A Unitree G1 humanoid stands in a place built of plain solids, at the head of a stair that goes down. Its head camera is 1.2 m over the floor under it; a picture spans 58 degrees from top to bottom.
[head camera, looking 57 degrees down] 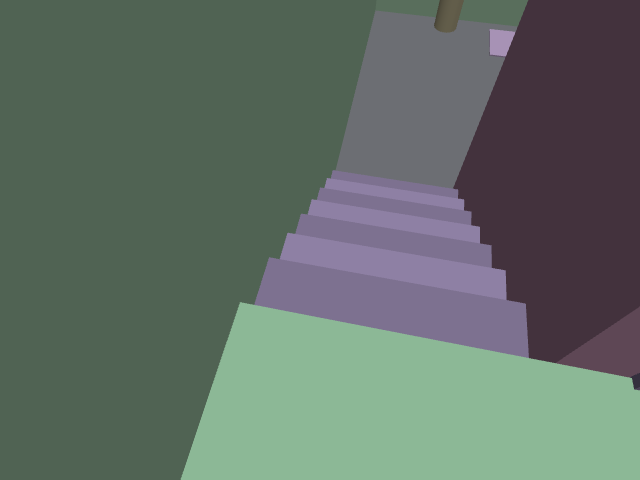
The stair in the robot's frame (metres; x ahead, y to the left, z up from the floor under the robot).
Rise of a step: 0.17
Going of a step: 0.24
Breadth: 0.92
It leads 12 degrees to the right of straight ahead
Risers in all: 8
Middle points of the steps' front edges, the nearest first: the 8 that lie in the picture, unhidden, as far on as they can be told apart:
0.46 -0.21 0.00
0.72 -0.26 -0.17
0.95 -0.31 -0.34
1.18 -0.36 -0.52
1.41 -0.40 -0.69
1.63 -0.45 -0.86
1.86 -0.50 -1.03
2.09 -0.54 -1.21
